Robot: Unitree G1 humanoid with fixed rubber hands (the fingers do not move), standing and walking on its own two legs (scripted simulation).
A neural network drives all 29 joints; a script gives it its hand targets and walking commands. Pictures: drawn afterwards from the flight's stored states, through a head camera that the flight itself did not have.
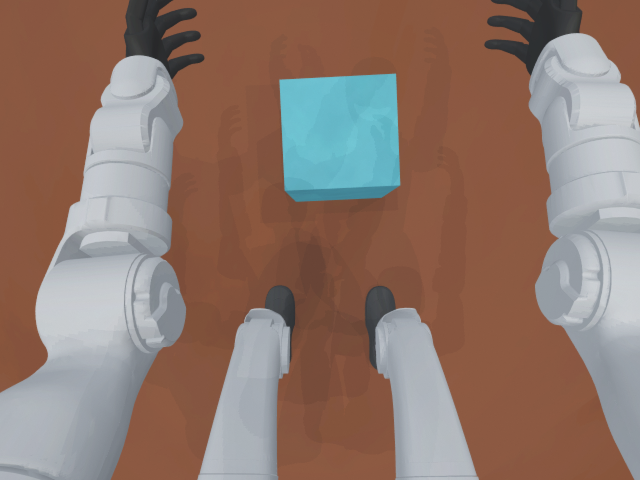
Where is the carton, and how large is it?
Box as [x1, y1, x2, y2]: [279, 74, 399, 201]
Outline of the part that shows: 395,74 279,80 284,186 285,191 296,201 381,197 399,185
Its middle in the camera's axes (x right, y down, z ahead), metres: +0.04 -0.21 +0.83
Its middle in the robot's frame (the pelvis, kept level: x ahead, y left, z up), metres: +0.54 -0.01 -0.53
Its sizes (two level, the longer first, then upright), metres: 0.210 0.200 0.250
